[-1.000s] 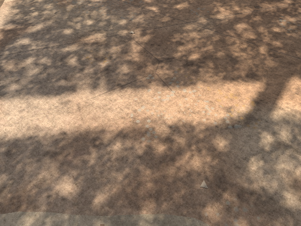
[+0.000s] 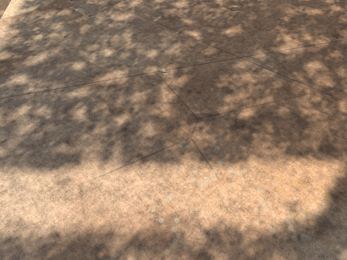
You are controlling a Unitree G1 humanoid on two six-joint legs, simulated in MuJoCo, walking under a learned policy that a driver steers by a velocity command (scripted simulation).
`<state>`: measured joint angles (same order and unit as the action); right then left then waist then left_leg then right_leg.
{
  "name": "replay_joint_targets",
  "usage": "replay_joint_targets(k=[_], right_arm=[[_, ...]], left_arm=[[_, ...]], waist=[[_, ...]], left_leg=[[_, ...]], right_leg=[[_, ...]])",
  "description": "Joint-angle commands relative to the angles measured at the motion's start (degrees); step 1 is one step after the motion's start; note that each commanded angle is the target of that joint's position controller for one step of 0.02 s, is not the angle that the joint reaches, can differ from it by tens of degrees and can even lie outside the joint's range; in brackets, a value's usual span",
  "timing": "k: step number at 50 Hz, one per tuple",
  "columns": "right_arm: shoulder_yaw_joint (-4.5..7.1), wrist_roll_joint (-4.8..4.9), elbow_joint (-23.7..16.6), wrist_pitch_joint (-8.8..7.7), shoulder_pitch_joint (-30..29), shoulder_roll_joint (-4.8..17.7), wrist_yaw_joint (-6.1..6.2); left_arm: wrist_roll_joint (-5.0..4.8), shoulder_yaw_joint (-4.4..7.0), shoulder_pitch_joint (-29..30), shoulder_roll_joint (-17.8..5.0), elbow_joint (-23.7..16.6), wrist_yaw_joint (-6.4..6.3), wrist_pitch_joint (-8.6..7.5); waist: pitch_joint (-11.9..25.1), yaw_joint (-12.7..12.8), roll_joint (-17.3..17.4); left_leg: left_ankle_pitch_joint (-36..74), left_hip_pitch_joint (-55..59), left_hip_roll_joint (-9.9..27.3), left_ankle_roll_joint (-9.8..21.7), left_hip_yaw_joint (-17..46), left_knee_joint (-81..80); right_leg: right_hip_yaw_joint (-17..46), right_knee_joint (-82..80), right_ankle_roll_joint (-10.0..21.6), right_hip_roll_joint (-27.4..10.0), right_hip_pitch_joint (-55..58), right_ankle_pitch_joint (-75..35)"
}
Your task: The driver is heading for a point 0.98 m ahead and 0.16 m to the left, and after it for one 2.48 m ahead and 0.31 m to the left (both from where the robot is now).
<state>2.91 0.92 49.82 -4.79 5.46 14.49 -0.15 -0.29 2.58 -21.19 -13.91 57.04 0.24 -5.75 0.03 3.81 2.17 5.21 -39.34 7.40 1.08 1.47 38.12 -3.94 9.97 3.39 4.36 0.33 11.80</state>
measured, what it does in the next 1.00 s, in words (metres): walks ahead, turning left: left foot, then right foot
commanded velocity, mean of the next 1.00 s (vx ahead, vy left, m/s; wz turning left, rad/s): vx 0.50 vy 0.00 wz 0.24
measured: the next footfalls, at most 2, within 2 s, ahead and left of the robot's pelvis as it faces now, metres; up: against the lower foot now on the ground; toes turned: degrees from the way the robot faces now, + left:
left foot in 0.16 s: +0.28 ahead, +0.15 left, +0.00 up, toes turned +7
right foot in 0.68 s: +0.62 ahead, +0.01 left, +0.00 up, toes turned +14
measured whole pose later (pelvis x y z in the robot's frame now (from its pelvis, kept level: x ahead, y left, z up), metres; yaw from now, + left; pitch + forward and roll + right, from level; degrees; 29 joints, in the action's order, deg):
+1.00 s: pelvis +0.58 +0.09 +0.00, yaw +15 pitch +2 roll -1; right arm 3.2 0.2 43.7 -4.1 9.1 16.2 0.2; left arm -0.3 2.7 -19.7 -14.6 51.1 1.2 -5.5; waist -0.5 3.4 2.4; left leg -5.5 -38.4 7.0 0.1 2.8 47.5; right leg -2.0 13.7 3.8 4.0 -6.0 9.7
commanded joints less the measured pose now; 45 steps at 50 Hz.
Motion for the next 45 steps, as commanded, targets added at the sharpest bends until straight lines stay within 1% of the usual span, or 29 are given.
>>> replay_joint_targets(k=[1, 3, 5, 6, 7, 8, 9, 10, 11, 12, 13, 14, 16, 18, 23, 26, 29, 32, 33, 34, 35, 36, 37, 38, 39, 40, 41, 43, 45], right_arm=[[-0.17, 0.52, -5.04, -0.63, -6.78, 2.3, -1.16], [-0.18, 0.74, -6.72, -0.74, -8.61, 2.79, -2.08], [0.15, 0.68, -7.64, -0.88, -7.61, 3.87, -2.9], [0.76, 0.53, -7.47, -0.83, -4.9, 5.12, -3.06], [1.97, 0.42, -5.97, -0.71, 1.88, 6.92, -3.04], [3.85, 0.5, -3.43, -0.49, 11.44, 10.44, -2.6], [5.8, -0.2, -2.73, -0.11, 19.59, 17.26, -1.86], [5.18, 0.39, -2.95, -0.16, 19.73, 16.24, -1.97], [3.93, 0.01, -3.09, -0.23, 18.58, 12.13, -1.92], [3.35, -0.22, -4.18, -0.3, 15.03, 9.79, -1.7], [2.86, -0.49, -5.37, -0.35, 10.89, 8.45, -1.79], [2.3, -0.88, -6.46, -0.45, 8.09, 6.81, -1.75], [2.32, -0.88, -7.36, -0.37, 6.9, 7.07, -1.52], [2.71, -0.52, -7.09, -0.59, 8.6, 8.54, -0.8], [2.53, -0.1, -5.06, -0.33, 13.92, 8.53, 0.6], [2.47, -0.03, -3.66, -0.35, 16.64, 8.99, 0.59], [2.52, -0.01, -2.42, 0.2, 18.92, 9.06, 0.78], [2.88, -0.16, -2.14, 1.1, 18.7, 10.08, 1.24], [2.91, -0.22, -2.5, 1.35, 17.53, 10.42, 1.26], [2.46, -0.5, -3.07, 1.5, 16.44, 9.67, 1.14], [1.49, -1.28, -4.63, 1.42, 15.41, 7.79, 1.03], [-0.16, -0.33, -4.21, 0.34, 24.29, 2.03, 0.44], [0.31, 0.42, -3.66, -0.46, 22.47, 5.91, 0.33], [1.27, 1.34, -5.32, -0.91, 16.27, 9.5, 0.15], [1.15, 1.01, -6.38, -1.06, 12.22, 9.28, 0.25], [1.34, 0.05, -6.88, -1.02, 10.21, 8.59, 0.32], [1.6, -0.4, -6.84, -0.66, 11.02, 7.99, 0.37], [1.28, -0.3, -6.25, 0.14, 13.18, 5.66, 0.39], [1.01, -0.64, -7.19, 0.5, 11.11, 4.78, 0.56]], left_arm=[[-0.19, 1.89, -2.1, -9.05, -1.27, -0.47, -0.15], [-0.2, 2.14, -2.43, -9.21, -0.84, -0.63, 0.53], [-0.27, 2.53, -0.79, -10.26, -1.41, -0.85, 1.21], [-0.21, 2.74, 0.43, -11.09, -1.99, -0.99, 1.54], [-0.08, 2.74, 1.8, -11.28, -2.64, -1.21, 2.09], [0.35, 2.26, 1.78, -10.35, -3.75, -1.61, 2.4], [1.21, 0.66, -2.12, -6.12, -6.17, -1.35, 1.47], [1.06, -0.72, -3.07, -2.97, -6.42, -0.46, -0.81], [-1.01, 0.66, 1.81, -8.41, -7.68, 0.4, -2.83], [-2.1, 0.73, 6.48, -9.35, -9.28, 0.55, -3.77], [-1.32, 0.88, 8.3, -9.01, -9.56, 0.18, -3.92], [-0.2, 1.57, 8.39, -9.53, -9.5, -0.29, -3.32], [0.66, 1.75, 7.37, -8.03, -10.13, -0.5, -1.74], [1.07, 1.68, 8.52, -6.81, -11.0, -0.82, -0.72], [0.81, 0.92, 18.4, -4.47, -13.83, -0.37, -0.9], [0.11, 0.68, 23.39, -4.7, -15.51, 0.33, -1.33], [0.0, 0.77, 26.8, -5.93, -17.48, 1.25, -1.96], [-0.06, 1.12, 24.56, -7.24, -17.75, 1.83, -2.47], [-0.07, 1.69, 20.58, -8.34, -16.84, 1.72, -2.58], [0.12, 2.75, 12.77, -10.39, -14.66, 1.42, -2.63], [0.84, 3.53, 2.24, -13.55, -13.03, 1.07, -2.57], [0.78, 4.84, -4.26, -17.32, -10.87, 1.23, -1.83], [-0.58, 3.47, -4.71, -12.07, -10.34, 1.44, -1.51], [-0.75, 2.62, 0.03, -9.6, -11.33, 1.24, -1.28], [-0.17, 2.15, 4.48, -8.72, -12.4, 1.14, -0.92], [0.26, 1.71, 7.03, -7.62, -12.67, 1.33, -0.8], [0.81, 1.36, 8.09, -6.95, -12.74, 1.44, -0.97], [0.53, 1.42, 8.1, -7.16, -12.15, 1.65, -1.17], [0.23, 1.88, 7.11, -8.8, -11.32, 1.35, -1.35]], waist=[[-5.25, 0.71, -4.49], [-5.57, 0.67, -4.38], [-4.22, -0.86, -5.44], [-1.78, -2.65, -6.55], [2.45, -6.54, -6.63], [7.9, -10.35, -4.98], [15.89, -10.36, 5.88], [21.84, -8.5, 12.18], [17.47, -9.92, 8.54], [10.86, -9.22, 4.8], [6.14, -6.88, -1.19], [4.37, -4.76, -2.13], [2.97, -2.55, -0.69], [1.79, -2.32, 0.03], [-0.21, -6.29, 1.62], [-1.92, -8.46, 2.39], [-3.03, -9.27, 2.05], [-2.0, -7.29, 3.26], [0.35, -4.92, 3.85], [5.81, -1.09, 3.15], [14.18, 3.22, -0.69], [22.56, 0.93, -16.89], [20.98, 2.42, -15.56], [11.09, 2.27, -10.61], [6.03, 0.73, -5.16], [2.02, -0.79, -3.4], [1.48, -2.62, -4.89], [1.45, -4.13, -6.51], [0.43, -4.2, -6.27]], left_leg=[[0.71, -0.91, -1.34, 0.99, -1.18, -3.79], [-3.68, -2.59, -1.98, 2.56, -0.87, -5.24], [-8.99, 0.63, -3.71, 4.32, -2.66, -5.97], [-11.22, 5.89, -5.71, 5.34, -4.58, -5.79], [-10.93, 15.27, -8.36, 6.63, -6.65, -6.83], [-9.39, 29.45, -9.09, 8.49, -4.72, -7.32], [-12.24, 52.14, 4.87, 16.63, 19.18, -8.02], [-19.73, 63.08, 13.3, 23.32, 45.71, -19.76], [-22.15, 60.79, 11.46, 19.77, 40.97, -21.3], [-18.36, 53.17, 9.14, 17.39, 32.09, -21.31], [-12.36, 43.68, 6.82, 16.12, 25.61, -22.4], [-7.4, 37.02, 4.93, 15.06, 21.36, -23.66], [-3.36, 30.34, 2.99, 15.51, 18.67, -26.08], [0.18, 27.58, 2.04, 15.84, 15.05, -27.37], [-1.37, 26.99, -1.57, 11.64, 8.51, -27.61], [-6.01, 29.36, 0.0, 11.04, 10.02, -27.59], [-2.71, 38.11, 3.45, 11.07, 12.73, -23.93], [6.84, 43.0, 5.31, 9.79, 13.89, -19.67], [16.31, 42.88, 4.14, 9.02, 12.81, -15.6], [22.36, 40.43, 1.11, 7.7, 10.42, -7.09], [11.92, 30.25, -2.42, 5.8, 7.94, 8.21], [-22.44, 7.06, -11.78, 1.2, 3.79, 29.68], [-37.81, -1.27, -10.95, 1.53, 8.57, 36.01], [-33.69, -5.15, -7.76, 1.85, 7.94, 37.62], [-28.55, -3.71, -4.71, 1.78, 5.4, 35.14], [-25.77, -2.31, -3.08, 1.36, 4.18, 31.28], [-23.89, 0.9, -1.43, 1.22, 4.15, 28.65], [-22.7, 3.95, -0.6, 0.51, 3.02, 24.99], [-19.37, 2.33, 0.11, -0.59, 2.1, 20.49]], right_leg=[[4.47, -3.57, 7.74, -17.44, -0.3, -11.41], [3.46, -1.2, 6.89, -19.33, 4.71, -13.85], [1.68, 3.32, 5.59, -20.08, 7.21, -24.41], [0.44, 7.87, 4.77, -19.82, 7.38, -35.38], [-1.8, 17.08, 3.44, -18.28, 6.03, -44.95], [-4.13, 30.36, 1.34, -15.58, -0.71, -44.3], [-5.21, 53.26, -2.28, -9.54, -22.8, -23.16], [3.85, 67.19, -3.83, -0.02, -38.98, 18.53], [10.44, 70.6, -1.84, -4.17, -45.48, 17.0], [9.51, 68.5, -0.64, -6.82, -46.55, 12.43], [8.86, 63.24, -0.65, -9.06, -44.18, 8.51], [8.92, 58.35, -0.98, -10.92, -39.78, 6.32], [8.63, 53.68, -2.35, -11.47, -35.34, 4.96], [7.47, 48.39, -4.26, -11.05, -35.74, 0.99], [5.76, 27.53, -5.15, -8.74, -33.84, -18.28], [5.46, 21.8, -4.24, -7.61, -32.77, -21.98], [5.97, 18.73, -2.43, -7.35, -37.4, -16.83], [4.88, 16.82, -0.22, -6.09, -34.11, -9.59], [3.26, 15.7, 0.97, -4.44, -27.73, -8.56], [3.06, 15.62, 2.95, -4.47, -15.96, -11.15], [12.38, 18.1, 7.06, -13.16, 1.07, -13.69], [36.87, 15.38, 16.33, -25.85, 23.62, -3.98], [45.76, 9.03, 15.61, -26.86, 23.54, 5.58], [38.16, 7.59, 12.71, -24.96, 15.43, 7.36], [31.39, 6.16, 11.07, -22.69, 6.7, 3.08], [27.03, 4.26, 10.73, -20.55, -0.37, -2.42], [23.92, 2.9, 10.23, -18.89, -4.37, -6.32], [19.64, 0.44, 10.69, -17.2, -8.18, -10.76], [16.51, -1.4, 11.36, -17.08, -9.46, -14.73]])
